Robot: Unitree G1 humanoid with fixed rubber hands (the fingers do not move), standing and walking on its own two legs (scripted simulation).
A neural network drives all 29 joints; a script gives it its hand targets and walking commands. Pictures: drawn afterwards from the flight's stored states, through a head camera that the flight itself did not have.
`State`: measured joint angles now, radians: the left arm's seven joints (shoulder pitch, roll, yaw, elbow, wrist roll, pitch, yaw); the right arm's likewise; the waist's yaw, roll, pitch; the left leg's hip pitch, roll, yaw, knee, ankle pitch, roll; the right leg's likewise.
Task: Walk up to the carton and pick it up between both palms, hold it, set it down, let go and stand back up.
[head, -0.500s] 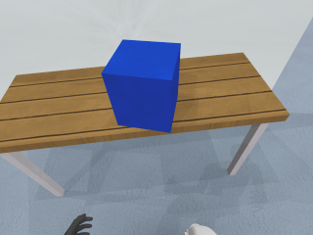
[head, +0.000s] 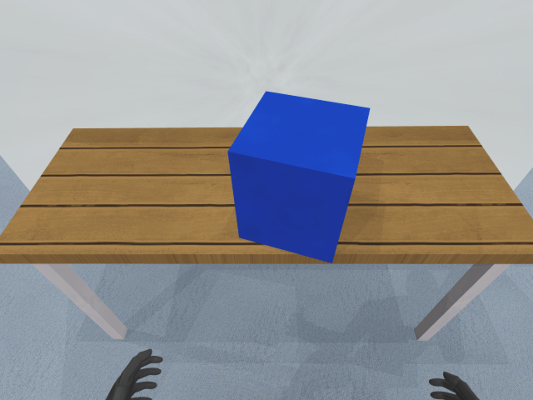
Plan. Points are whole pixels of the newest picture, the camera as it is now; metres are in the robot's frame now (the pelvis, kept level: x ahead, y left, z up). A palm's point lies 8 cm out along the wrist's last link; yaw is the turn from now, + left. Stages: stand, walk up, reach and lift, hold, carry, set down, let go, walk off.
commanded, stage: walk up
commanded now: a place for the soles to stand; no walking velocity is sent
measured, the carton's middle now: (299, 178) +0.53 -0.03 +0.00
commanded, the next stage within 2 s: none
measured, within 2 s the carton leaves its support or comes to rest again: neither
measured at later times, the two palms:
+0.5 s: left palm out of the picture +0.11 +0.26 -0.09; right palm out of the picture +0.11 -0.26 -0.09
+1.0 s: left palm out of the picture +0.04 +0.22 -0.11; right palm (453, 346) +0.24 -0.28 -0.10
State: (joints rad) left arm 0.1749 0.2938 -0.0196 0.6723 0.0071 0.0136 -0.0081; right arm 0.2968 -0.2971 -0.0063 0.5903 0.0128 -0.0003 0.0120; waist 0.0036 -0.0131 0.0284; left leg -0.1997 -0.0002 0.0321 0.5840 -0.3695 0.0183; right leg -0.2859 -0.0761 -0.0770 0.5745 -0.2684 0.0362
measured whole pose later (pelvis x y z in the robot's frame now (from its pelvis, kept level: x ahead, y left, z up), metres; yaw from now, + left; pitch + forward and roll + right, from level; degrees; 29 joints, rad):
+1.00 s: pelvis +0.08 -0.05 +0.00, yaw +6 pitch -3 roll +0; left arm 0.48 0.29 0.00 0.71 0.02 -0.01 0.00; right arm 0.28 -0.25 -0.03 0.60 -0.04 -0.01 0.01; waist 0.07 0.02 0.10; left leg -0.37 0.03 0.04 0.62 -0.18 0.02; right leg -0.19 -0.01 -0.10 0.61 -0.37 -0.03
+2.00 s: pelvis +0.12 -0.02 +0.00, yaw -4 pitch -2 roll +1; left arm 0.39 0.27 0.02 0.63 0.02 -0.01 0.00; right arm 0.28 -0.29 0.00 0.71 -0.02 0.01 0.01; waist -0.01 0.00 0.03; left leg -0.28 0.07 0.20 0.59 -0.28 0.02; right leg -0.18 0.02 0.10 0.60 -0.39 0.00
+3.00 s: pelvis +0.14 -0.01 +0.00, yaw -6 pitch -2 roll +0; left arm 0.21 0.28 -0.01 0.69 0.01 0.00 -0.01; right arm 0.42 -0.27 -0.01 0.71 0.00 -0.01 0.02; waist -0.03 -0.01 0.02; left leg -0.23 0.01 0.07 0.54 -0.27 0.02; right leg -0.23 -0.04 -0.08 0.54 -0.28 0.00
